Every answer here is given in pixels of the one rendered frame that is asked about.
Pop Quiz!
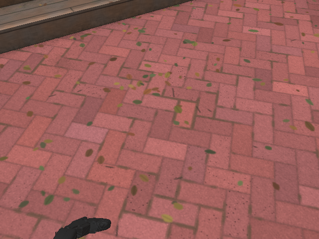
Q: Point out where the robot left hand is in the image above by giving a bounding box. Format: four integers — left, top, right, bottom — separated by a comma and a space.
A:
53, 216, 112, 239

